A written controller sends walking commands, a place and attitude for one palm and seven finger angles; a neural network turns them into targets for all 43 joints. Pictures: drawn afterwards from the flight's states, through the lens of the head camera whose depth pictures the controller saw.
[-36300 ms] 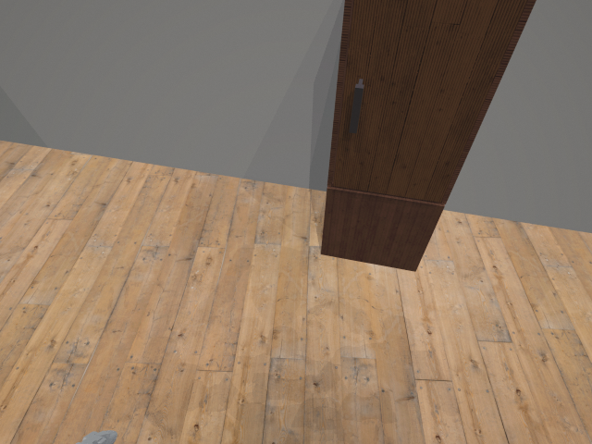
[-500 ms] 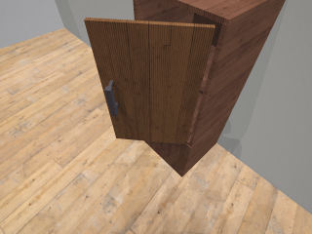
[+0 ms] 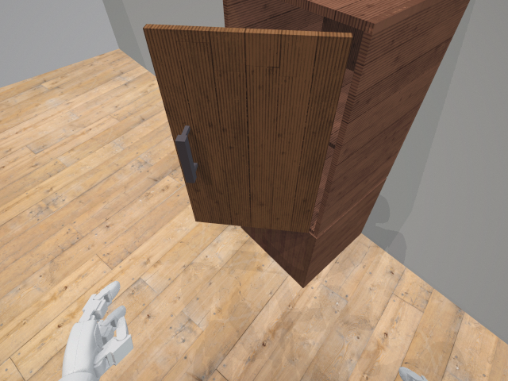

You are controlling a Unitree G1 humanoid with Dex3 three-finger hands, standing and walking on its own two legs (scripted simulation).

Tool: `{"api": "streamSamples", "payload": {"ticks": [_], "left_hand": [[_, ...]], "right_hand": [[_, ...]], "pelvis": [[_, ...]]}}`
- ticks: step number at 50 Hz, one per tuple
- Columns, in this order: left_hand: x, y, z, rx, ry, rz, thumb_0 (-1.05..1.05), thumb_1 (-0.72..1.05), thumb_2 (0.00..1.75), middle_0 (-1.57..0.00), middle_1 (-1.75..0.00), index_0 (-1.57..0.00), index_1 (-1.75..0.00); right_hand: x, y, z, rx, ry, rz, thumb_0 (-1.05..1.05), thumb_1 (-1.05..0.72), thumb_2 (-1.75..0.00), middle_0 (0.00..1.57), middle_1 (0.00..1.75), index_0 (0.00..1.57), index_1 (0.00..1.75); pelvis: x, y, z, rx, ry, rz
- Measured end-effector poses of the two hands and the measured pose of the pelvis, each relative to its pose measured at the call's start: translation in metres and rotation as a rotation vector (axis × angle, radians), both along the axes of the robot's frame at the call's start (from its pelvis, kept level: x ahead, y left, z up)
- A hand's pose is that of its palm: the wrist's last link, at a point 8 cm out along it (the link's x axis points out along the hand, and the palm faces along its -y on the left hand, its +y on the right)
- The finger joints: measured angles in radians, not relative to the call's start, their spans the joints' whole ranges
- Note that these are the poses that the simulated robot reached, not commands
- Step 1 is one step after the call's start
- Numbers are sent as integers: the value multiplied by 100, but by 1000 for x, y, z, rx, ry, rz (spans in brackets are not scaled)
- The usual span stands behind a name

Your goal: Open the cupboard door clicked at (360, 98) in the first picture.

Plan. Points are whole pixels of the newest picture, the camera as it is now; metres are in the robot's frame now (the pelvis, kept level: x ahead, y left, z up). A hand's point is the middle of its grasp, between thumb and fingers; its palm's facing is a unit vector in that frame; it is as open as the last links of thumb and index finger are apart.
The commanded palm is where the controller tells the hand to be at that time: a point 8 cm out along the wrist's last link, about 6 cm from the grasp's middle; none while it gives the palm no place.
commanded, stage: raise the hand with hooked fingers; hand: left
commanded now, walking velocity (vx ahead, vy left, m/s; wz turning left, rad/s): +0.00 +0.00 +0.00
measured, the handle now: (188, 154) +0.59 +0.18 -0.02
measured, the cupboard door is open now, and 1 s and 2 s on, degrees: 41 41 41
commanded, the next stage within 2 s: move the hooked fingers beside the handle in 1.94 s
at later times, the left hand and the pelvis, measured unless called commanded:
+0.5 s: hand (117, 353) +0.18 +0.22 -0.04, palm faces -0.09 -1.00 -0.04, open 10.0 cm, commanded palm +0.16 +0.28 -0.04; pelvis -0.06 +0.01 -0.09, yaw +0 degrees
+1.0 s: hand (89, 326) +0.21 +0.27 -0.02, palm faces -0.06 -1.00 -0.05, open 13.0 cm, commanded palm +0.19 +0.32 -0.02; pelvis -0.05 +0.03 -0.07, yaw +0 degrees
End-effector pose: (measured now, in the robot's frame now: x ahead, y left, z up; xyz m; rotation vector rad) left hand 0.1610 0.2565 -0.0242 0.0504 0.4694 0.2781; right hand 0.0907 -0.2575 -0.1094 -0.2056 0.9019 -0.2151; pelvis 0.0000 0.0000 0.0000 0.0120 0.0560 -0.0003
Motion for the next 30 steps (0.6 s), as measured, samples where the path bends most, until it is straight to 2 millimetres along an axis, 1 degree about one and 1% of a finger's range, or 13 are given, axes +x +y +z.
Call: {"api": "streamSamples", "payload": {"ticks": [2,3,5,7,9,11,13,15,17,20,23,26,30], "left_hand": [[14,0,14,-8,-188,-57,1,84,87,-21,-35,-20,-35],[17,-1,17,-9,-265,-99,0,82,86,-21,-36,-20,-36],[16,-4,15,-3,-385,-200,0,79,85,-21,-38,-20,-38],[8,-6,4,0,-448,-306,0,75,83,-21,-41,-20,-41],[-2,-5,-13,-21,-457,-367,0,70,81,-22,-44,-21,-43],[-13,0,-29,-59,-440,-368,0,66,79,-22,-46,-22,-46],[-22,7,-39,-81,-428,-338,0,61,77,-23,-49,-22,-49],[-27,12,-41,-79,-426,-307,1,56,75,-23,-52,-22,-52],[-27,14,-36,-64,-434,-299,1,52,73,-23,-55,-23,-55],[-20,16,-26,-38,-439,-324,1,45,70,-24,-60,-23,-59],[-9,19,-19,-35,-422,-361,1,38,67,-24,-64,-23,-64],[1,25,-15,-41,-393,-375,1,31,64,-25,-69,-24,-68],[8,37,-10,-40,-377,-363,0,21,60,-26,-75,-25,-74]], "right_hand": [[18,-1,3,-4,-104,29,1,-90,-90,20,30,20,30],[26,-2,4,-7,-153,47,1,-90,-90,20,30,20,30],[43,-3,4,-17,-245,86,1,-90,-90,20,30,20,30],[57,-4,1,-31,-324,125,1,-90,-90,20,30,20,30],[68,-4,-4,-47,-383,154,1,-90,-90,20,30,20,30],[75,-2,-8,-60,-421,169,1,-90,-90,20,30,20,30],[77,2,-14,-67,-432,179,1,-90,-90,20,30,20,30],[75,9,-21,-66,-421,187,1,-90,-90,20,30,20,30],[68,18,-28,-58,-390,194,1,-90,-90,20,30,20,30],[52,31,-40,-33,-326,191,1,-90,-90,20,30,20,30],[33,41,-48,-5,-263,172,1,-90,-90,20,30,21,30],[13,46,-52,14,-214,142,1,-90,-90,20,30,21,30],[-6,46,-51,11,-173,111,1,-90,-90,20,30,21,30]], "pelvis": [[-10,-1,-10,5,43,-5],[-15,-2,-17,8,66,-9],[-24,-4,-33,13,109,-15],[-34,-4,-51,14,141,-17],[-41,-5,-69,15,164,-16],[-47,-5,-83,6,173,-13],[-51,-4,-93,-6,175,-10],[-53,-3,-98,-21,172,-4],[-56,-2,-100,-35,169,2],[-58,1,-98,-52,170,10],[-60,5,-94,-59,175,12],[-61,9,-89,-60,181,8],[-60,15,-83,-57,187,0]]}}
